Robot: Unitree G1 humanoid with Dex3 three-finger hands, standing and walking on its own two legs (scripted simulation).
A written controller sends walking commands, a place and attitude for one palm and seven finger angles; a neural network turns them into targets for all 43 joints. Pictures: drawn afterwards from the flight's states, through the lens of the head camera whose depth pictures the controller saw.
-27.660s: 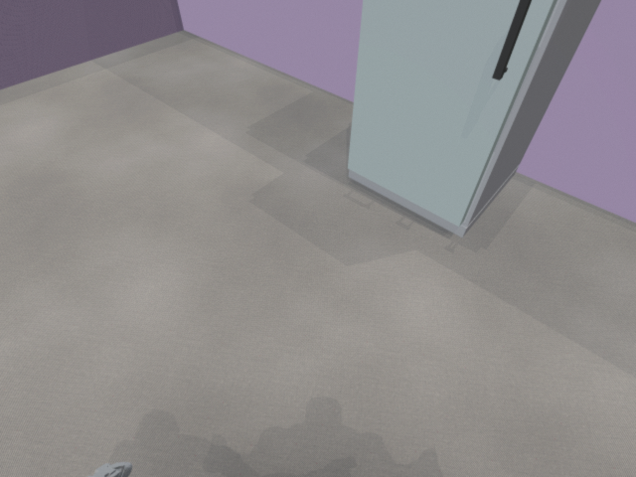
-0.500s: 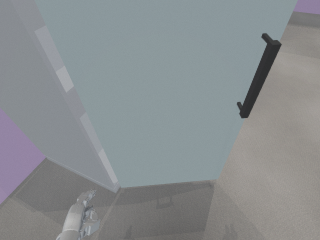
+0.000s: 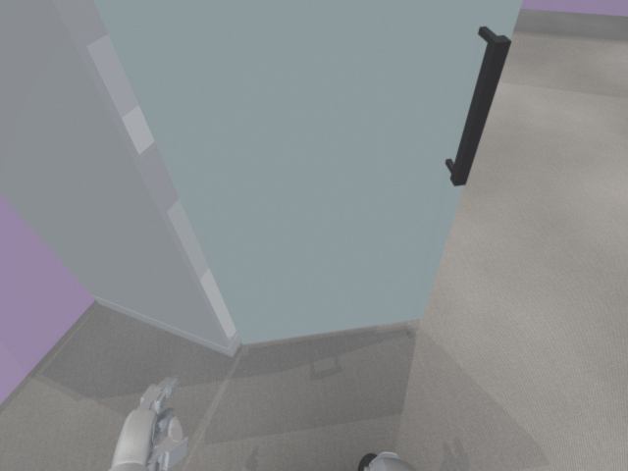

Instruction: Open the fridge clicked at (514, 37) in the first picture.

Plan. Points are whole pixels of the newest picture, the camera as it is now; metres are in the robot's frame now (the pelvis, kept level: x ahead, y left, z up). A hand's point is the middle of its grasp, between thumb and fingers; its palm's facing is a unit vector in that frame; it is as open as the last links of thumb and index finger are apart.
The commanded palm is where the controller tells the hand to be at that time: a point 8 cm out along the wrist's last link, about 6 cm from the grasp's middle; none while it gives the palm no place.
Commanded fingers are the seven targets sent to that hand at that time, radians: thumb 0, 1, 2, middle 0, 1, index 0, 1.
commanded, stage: step back with the hand held close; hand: right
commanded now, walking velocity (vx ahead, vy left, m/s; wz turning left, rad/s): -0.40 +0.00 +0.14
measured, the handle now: (470, 114) +0.66 -0.21 +0.12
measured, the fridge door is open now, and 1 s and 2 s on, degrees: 60 60 60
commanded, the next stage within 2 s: stop stepping back and stand still in 0.20 s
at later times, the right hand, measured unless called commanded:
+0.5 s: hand out of the picture +0.08 -0.28 +0.20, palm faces +0.36 +0.84 -0.40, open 7.4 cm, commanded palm +0.03 -0.32 +0.20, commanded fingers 0.00 -0.90 -0.90 0.20 0.30 0.20 0.30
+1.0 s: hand out of the picture +0.06 -0.30 +0.20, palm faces +0.31 +0.82 -0.48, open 7.4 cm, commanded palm +0.01 -0.34 +0.20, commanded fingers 0.00 -0.90 -0.90 0.20 0.30 0.20 0.30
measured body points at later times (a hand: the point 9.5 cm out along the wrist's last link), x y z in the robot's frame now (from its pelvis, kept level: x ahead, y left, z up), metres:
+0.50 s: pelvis -0.13 -0.03 +0.02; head -0.14 -0.07 +0.46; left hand +0.02 +0.19 -0.04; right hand +0.06 -0.32 +0.22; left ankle -0.21 +0.07 -0.71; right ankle +0.03 -0.12 -0.71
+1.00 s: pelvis -0.17 -0.06 +0.02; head -0.19 -0.08 +0.47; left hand -0.09 +0.17 -0.07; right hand +0.04 -0.34 +0.22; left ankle -0.19 +0.03 -0.71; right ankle -0.12 -0.15 -0.72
